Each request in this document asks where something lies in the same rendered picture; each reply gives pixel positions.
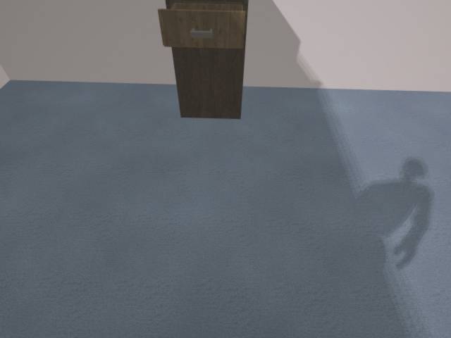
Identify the drawer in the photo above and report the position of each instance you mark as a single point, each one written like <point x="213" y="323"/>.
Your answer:
<point x="227" y="22"/>

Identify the handle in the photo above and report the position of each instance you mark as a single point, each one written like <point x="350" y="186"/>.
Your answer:
<point x="201" y="34"/>

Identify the cabinet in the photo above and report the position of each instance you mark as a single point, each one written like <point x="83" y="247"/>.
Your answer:
<point x="209" y="80"/>

